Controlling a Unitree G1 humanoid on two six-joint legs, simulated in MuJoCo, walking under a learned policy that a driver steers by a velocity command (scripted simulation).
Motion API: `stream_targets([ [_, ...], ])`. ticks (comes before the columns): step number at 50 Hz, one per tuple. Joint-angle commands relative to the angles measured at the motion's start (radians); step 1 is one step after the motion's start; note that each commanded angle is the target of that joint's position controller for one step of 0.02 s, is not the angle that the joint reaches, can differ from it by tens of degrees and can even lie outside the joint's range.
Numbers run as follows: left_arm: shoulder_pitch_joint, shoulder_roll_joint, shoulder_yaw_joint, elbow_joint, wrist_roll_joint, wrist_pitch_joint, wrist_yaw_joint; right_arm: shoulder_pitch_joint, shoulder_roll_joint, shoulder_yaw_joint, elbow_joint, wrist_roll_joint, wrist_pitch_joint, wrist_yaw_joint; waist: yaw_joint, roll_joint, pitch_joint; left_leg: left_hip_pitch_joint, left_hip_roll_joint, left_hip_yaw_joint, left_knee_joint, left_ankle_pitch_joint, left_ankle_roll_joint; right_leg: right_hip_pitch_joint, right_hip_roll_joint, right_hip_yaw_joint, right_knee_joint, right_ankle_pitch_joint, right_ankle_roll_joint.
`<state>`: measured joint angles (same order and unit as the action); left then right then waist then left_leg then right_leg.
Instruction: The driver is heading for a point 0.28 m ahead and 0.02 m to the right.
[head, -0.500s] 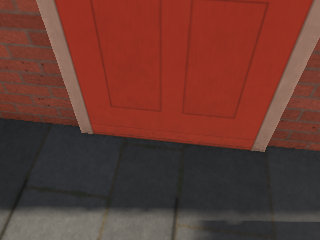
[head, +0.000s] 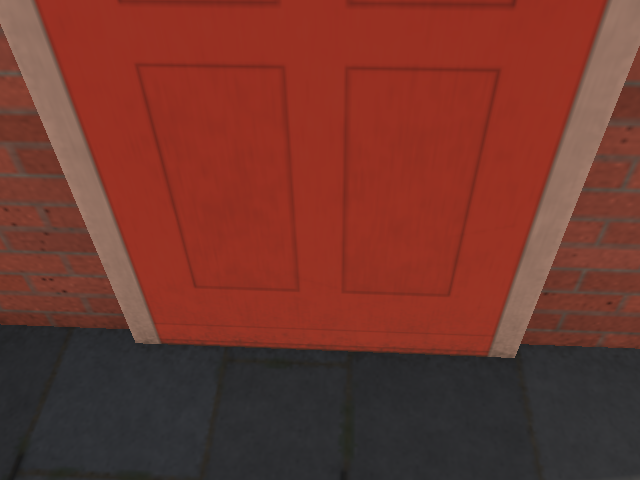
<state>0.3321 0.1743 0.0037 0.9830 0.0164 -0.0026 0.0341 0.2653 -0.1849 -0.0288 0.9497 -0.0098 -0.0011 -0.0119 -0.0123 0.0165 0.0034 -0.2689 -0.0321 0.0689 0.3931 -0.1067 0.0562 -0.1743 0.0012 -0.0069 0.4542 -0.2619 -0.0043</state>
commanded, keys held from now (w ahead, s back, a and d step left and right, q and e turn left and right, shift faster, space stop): no key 0.24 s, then w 0.12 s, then no key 0.64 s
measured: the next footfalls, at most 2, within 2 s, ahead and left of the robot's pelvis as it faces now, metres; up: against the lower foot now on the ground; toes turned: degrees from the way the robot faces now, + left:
right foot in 0.76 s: +0.15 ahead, -0.12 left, +0.00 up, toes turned -2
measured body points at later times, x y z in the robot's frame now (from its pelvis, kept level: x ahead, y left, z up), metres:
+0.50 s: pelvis +0.06 +0.01 -0.01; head +0.06 +0.02 +0.44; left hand +0.01 +0.24 -0.17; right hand +0.09 -0.23 -0.15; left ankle +0.08 +0.09 -0.74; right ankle -0.01 -0.12 -0.74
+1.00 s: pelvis +0.12 +0.00 +0.01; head +0.12 -0.01 +0.46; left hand +0.17 +0.23 -0.15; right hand +0.15 -0.24 -0.15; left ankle +0.08 +0.09 -0.74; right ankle +0.11 -0.12 -0.74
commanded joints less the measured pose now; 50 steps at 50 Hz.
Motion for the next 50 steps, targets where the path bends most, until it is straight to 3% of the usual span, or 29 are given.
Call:
stream_targets([
  [1, 0.014, 0.095, 0.018, -0.016, -0.008, -0.028, 0.006, 0.057, -0.085, -0.018, 0.002, -0.006, -0.019, -0.001, -0.019, -0.064, 0.057, 0.136, 0.112, -0.15, -0.059, -0.049, 0.005, -0.147, -0.098, 0.122, -0.19, -0.06, -0.046],
  [6, 0.065, 0.072, 0.015, 0.022, -0.004, -0.024, 0.006, 0.046, -0.066, -0.011, 0.045, 0.0, -0.02, -0.009, 0.006, -0.019, 0.064, 0.09, 0.112, -0.148, -0.081, -0.056, 0.002, -0.072, -0.095, 0.104, -0.161, 0.009, -0.06],
  [12, 0.074, 0.059, 0.011, 0.054, -0.006, -0.025, 0.009, 0.065, -0.056, -0.005, 0.094, 0.001, -0.017, -0.016, 0.006, -0.014, 0.062, 0.112, 0.115, -0.145, -0.072, -0.011, 0.002, -0.052, -0.094, 0.095, -0.156, 0.055, -0.058],
  [13, 0.091, 0.058, 0.011, 0.064, -0.004, -0.024, 0.008, 0.074, -0.054, -0.004, 0.104, 0.0, -0.015, -0.016, 0.009, -0.016, 0.045, 0.115, 0.103, -0.138, -0.066, -0.088, 0.005, -0.044, -0.085, 0.091, -0.161, -0.028, -0.063],
  [15, 0.103, 0.086, 0.025, 0.067, -0.001, -0.018, 0.006, 0.074, -0.075, -0.015, 0.105, -0.002, -0.008, -0.013, 0.015, -0.044, 0.08, 0.053, 0.058, -0.108, -0.01, -0.345, 0.026, -0.077, -0.071, 0.11, -0.16, -0.297, -0.097],
  [17, 0.137, 0.103, 0.035, 0.066, -0.004, -0.015, 0.002, 0.037, -0.061, -0.015, 0.084, -0.005, -0.007, -0.003, 0.04, -0.082, 0.164, -0.093, 0.031, -0.09, 0.062, -0.457, 0.034, -0.082, -0.124, 0.209, -0.223, -0.498, -0.146],
  [18, 0.163, 0.123, 0.044, 0.076, -0.008, -0.02, 0.003, -0.03, -0.042, -0.01, 0.052, -0.014, -0.016, 0.004, 0.063, -0.131, 0.183, -0.171, 0.004, -0.047, 0.156, -0.383, 0.027, -0.037, -0.199, 0.309, -0.297, -0.552, -0.18],
  [19, 0.151, 0.132, 0.05, 0.083, -0.008, -0.024, 0.007, -0.057, -0.015, -0.003, 0.036, -0.024, -0.026, 0.007, 0.06, -0.162, 0.216, -0.21, 0.005, -0.003, 0.227, -0.256, 0.02, -0.013, -0.265, 0.366, -0.334, -0.473, -0.206],
  [21, 0.104, 0.123, 0.055, 0.083, 0.003, -0.044, 0.012, -0.006, -0.009, 0.002, 0.042, -0.02, -0.05, 0.007, 0.025, -0.142, 0.189, -0.169, 0.044, -0.03, 0.242, -0.246, 0.027, 0.016, -0.277, 0.317, -0.279, -0.105, -0.221],
  [22, 0.074, 0.118, 0.055, 0.084, -0.001, -0.052, 0.012, 0.022, 0.001, 0.007, 0.049, -0.012, -0.059, 0.008, -0.002, -0.126, 0.167, -0.099, 0.049, -0.027, 0.172, -0.237, 0.03, 0.019, -0.258, 0.256, -0.212, 0.105, -0.196],
  [23, 0.059, 0.103, 0.053, 0.087, -0.007, -0.053, 0.011, 0.07, -0.013, 0.001, 0.067, -0.002, -0.069, 0.004, -0.031, -0.103, 0.132, 0.032, 0.027, -0.006, 0.073, -0.16, 0.03, -0.007, -0.209, 0.185, -0.154, 0.219, -0.151],
  [24, 0.069, 0.083, 0.049, 0.092, -0.005, -0.055, 0.008, 0.108, -0.034, -0.004, 0.083, -0.001, -0.077, -0.005, -0.036, -0.068, 0.105, 0.156, 0.044, -0.052, 0.003, -0.052, 0.025, -0.052, -0.162, 0.124, -0.092, 0.241, -0.104],
  [25, 0.066, 0.043, 0.035, 0.08, -0.01, -0.057, 0.007, 0.119, -0.084, -0.012, 0.079, -0.017, -0.082, -0.015, -0.036, 0.041, 0.063, 0.259, 0.16, -0.209, -0.045, 0.031, 0.035, -0.121, -0.098, 0.058, 0.027, 0.165, -0.064],
  [26, 0.091, 0.019, 0.029, 0.073, -0.022, -0.05, 0.01, 0.166, -0.138, -0.023, 0.098, 0.0, -0.071, -0.018, -0.034, 0.173, 0.031, 0.317, 0.277, -0.357, -0.082, 0.231, 0.106, -0.175, -0.016, -0.025, 0.112, -0.063, -0.03],
  [27, 0.076, 0.059, 0.035, 0.084, -0.025, -0.037, 0.018, 0.195, -0.078, -0.008, 0.11, -0.001, -0.06, -0.02, -0.055, 0.14, 0.019, 0.335, 0.338, -0.4, -0.093, 0.384, 0.147, -0.176, -0.019, -0.026, 0.18, -0.174, -0.027],
  [28, 0.027, 0.046, 0.031, 0.077, -0.026, -0.028, 0.018, 0.16, -0.046, 0.006, 0.104, 0.0, -0.056, -0.027, -0.048, 0.1, 0.047, 0.312, 0.339, -0.374, -0.096, 0.463, 0.151, -0.182, -0.029, -0.003, 0.222, -0.221, -0.029],
  [31, 0.022, 0.015, 0.017, 0.085, -0.023, -0.015, 0.015, 0.086, -0.06, 0.018, 0.103, -0.006, -0.062, -0.048, 0.001, 0.064, 0.022, 0.297, 0.292, -0.262, -0.085, 0.62, 0.121, -0.131, -0.047, 0.017, 0.222, -0.212, -0.022],
  [34, 0.005, 0.025, 0.011, 0.094, -0.019, -0.003, 0.022, 0.023, -0.07, 0.024, 0.105, 0.003, -0.072, -0.046, 0.031, 0.061, -0.001, 0.238, 0.252, -0.182, -0.077, 0.601, 0.097, -0.038, -0.042, -0.001, 0.14, -0.128, -0.014],
  [36, 0.013, 0.018, 0.004, 0.111, -0.015, 0.006, 0.028, -0.014, -0.068, 0.025, 0.11, 0.012, -0.07, -0.04, 0.055, 0.059, 0.015, 0.135, 0.216, -0.14, -0.07, 0.438, 0.073, 0.066, -0.041, -0.02, 0.018, 0.032, -0.014],
  [37, 0.003, 0.025, 0.0, 0.115, -0.009, 0.009, 0.029, -0.022, -0.071, 0.023, 0.115, 0.017, -0.068, -0.034, 0.057, 0.052, 0.028, 0.075, 0.191, -0.133, -0.08, 0.269, 0.05, 0.12, -0.052, -0.006, -0.043, 0.14, -0.016],
  [39, -0.066, 0.087, 0.003, 0.087, 0.005, 0.001, 0.027, -0.017, -0.062, 0.018, 0.12, 0.016, -0.063, -0.024, 0.024, 0.009, 0.084, -0.018, 0.122, -0.123, -0.127, -0.099, 0.011, 0.145, -0.132, 0.085, -0.113, 0.213, -0.016],
  [40, -0.098, 0.116, 0.012, 0.091, -0.012, -0.002, 0.024, 0.027, -0.03, 0.021, 0.14, 0.011, -0.051, -0.024, -0.001, -0.074, 0.131, 0.038, 0.097, -0.108, -0.152, -0.108, 0.002, 0.044, -0.122, 0.079, -0.09, 0.185, -0.029],
  [41, -0.113, 0.092, 0.008, 0.088, -0.017, -0.01, 0.018, 0.024, -0.037, 0.021, 0.151, 0.0, -0.046, -0.029, 0.009, -0.071, 0.127, 0.099, 0.108, -0.113, -0.14, -0.045, -0.004, 0.019, -0.119, 0.075, -0.097, 0.194, -0.031],
  [42, -0.109, 0.074, 0.004, 0.091, -0.018, -0.019, 0.016, 0.012, -0.055, 0.016, 0.153, 0.001, -0.045, -0.032, 0.018, -0.052, 0.125, 0.108, 0.114, -0.114, -0.118, 0.027, -0.005, 0.028, -0.117, 0.072, -0.113, 0.235, -0.026],
  [46, -0.108, 0.087, 0.006, 0.102, -0.021, -0.044, 0.023, -0.006, -0.073, 0.009, 0.159, 0.008, -0.051, -0.03, 0.013, -0.036, 0.026, 0.196, 0.136, -0.114, -0.097, 0.192, -0.002, 0.092, -0.127, 0.069, -0.107, 0.381, -0.039],
  [50, -0.129, 0.087, 0.005, 0.106, -0.021, -0.047, 0.021, -0.029, -0.074, 0.01, 0.166, 0.005, -0.044, -0.032, 0.01, -0.024, 0.015, 0.208, 0.136, -0.108, -0.107, 0.163, -0.004, 0.093, -0.128, 0.066, -0.122, 0.374, -0.045],
])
